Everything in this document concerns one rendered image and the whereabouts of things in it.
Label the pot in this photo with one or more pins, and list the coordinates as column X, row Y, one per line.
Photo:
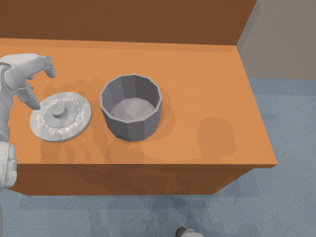
column 131, row 105

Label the knob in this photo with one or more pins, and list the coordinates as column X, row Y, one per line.
column 58, row 111

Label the robot left upper arm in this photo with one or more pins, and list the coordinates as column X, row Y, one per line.
column 8, row 171

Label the robot right foot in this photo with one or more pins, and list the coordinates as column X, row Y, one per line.
column 180, row 231

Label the robot left hand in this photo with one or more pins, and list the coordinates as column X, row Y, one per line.
column 31, row 64

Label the left robot forearm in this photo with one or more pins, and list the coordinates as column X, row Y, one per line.
column 11, row 78

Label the table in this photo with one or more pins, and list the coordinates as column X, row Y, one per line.
column 210, row 131

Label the lid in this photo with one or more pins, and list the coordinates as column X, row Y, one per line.
column 48, row 128

